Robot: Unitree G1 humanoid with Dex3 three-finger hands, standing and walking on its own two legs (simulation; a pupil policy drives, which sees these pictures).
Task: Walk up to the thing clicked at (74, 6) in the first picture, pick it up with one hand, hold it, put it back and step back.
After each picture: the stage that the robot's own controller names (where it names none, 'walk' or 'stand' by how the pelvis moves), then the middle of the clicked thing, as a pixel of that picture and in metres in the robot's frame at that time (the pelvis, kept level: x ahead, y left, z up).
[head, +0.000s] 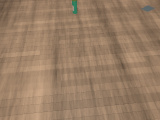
stand; (74, 5) +2.12 +0.03 -0.66
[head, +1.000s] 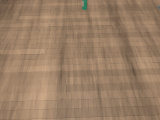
walk; (84, 0) +1.98 +0.06 -0.64
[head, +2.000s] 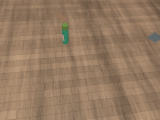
walk; (65, 34) +1.37 +0.13 -0.63
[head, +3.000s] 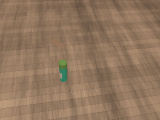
walk; (63, 71) +0.89 +0.11 -0.65
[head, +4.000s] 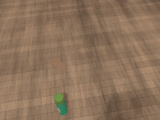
walk; (61, 104) +0.56 +0.19 -0.62
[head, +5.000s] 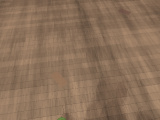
stand; out of the picture +0.41 +0.15 -0.65
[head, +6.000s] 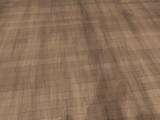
stand; out of the picture +0.40 +0.15 -0.66
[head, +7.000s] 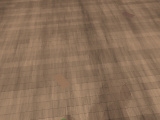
stand; out of the picture +0.41 +0.15 -0.66
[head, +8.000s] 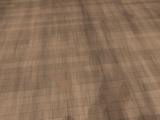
stand; out of the picture +0.40 +0.15 -0.66
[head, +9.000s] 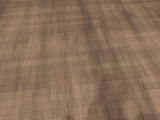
go down; out of the picture +0.39 +0.15 -0.66
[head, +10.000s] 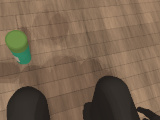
go down; (20, 50) +0.48 +0.19 -0.27
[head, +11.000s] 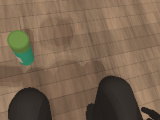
close in; (23, 51) +0.49 +0.18 -0.26
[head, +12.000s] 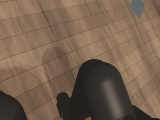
close in; out of the picture +0.48 +0.24 -0.17
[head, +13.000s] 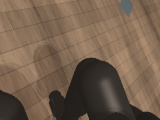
close; out of the picture +0.48 +0.25 -0.17
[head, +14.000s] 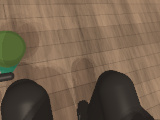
lift; (4, 60) +0.37 +0.22 -0.09
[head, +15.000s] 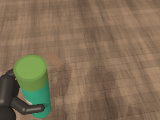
hold; (37, 92) +0.30 +0.14 +0.06
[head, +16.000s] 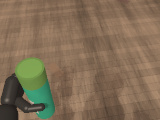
hold; (39, 93) +0.31 +0.14 +0.04
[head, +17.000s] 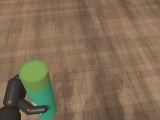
crouch; (41, 95) +0.30 +0.14 +0.04
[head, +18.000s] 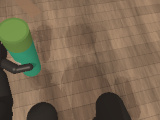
crouch; (24, 53) +0.44 +0.15 -0.03
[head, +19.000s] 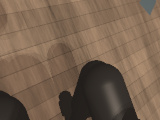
lower; out of the picture +0.46 +0.24 -0.16
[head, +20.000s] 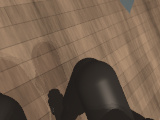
lower; out of the picture +0.46 +0.25 -0.18
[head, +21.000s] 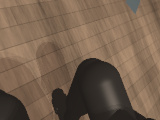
lower; out of the picture +0.46 +0.25 -0.17
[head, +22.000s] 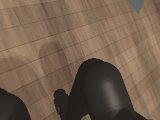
lower; out of the picture +0.45 +0.25 -0.17
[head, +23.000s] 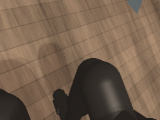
loosen; out of the picture +0.45 +0.24 -0.17
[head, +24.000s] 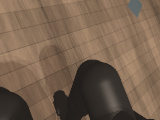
open; out of the picture +0.45 +0.23 -0.18
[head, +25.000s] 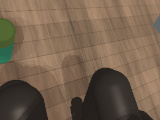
stand; (1, 45) +0.46 +0.21 -0.20
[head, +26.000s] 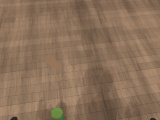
stand; (58, 118) +0.40 +0.13 -0.56
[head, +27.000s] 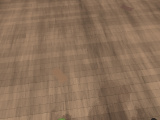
stand; out of the picture +0.39 +0.14 -0.60
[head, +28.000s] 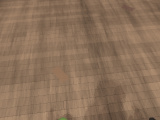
stand; out of the picture +0.39 +0.13 -0.60
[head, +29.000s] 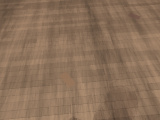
stand; out of the picture +0.41 +0.12 -0.66
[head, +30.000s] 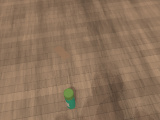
walk; (70, 99) +0.51 +0.12 -0.63
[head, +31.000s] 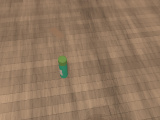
walk; (63, 67) +0.79 +0.12 -0.63
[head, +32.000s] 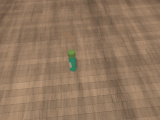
stand; (72, 60) +1.05 +0.14 -0.64
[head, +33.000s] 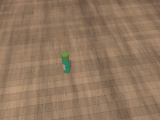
stand; (66, 62) +1.03 +0.15 -0.66
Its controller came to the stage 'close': yes
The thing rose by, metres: 0.70
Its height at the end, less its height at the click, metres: +0.00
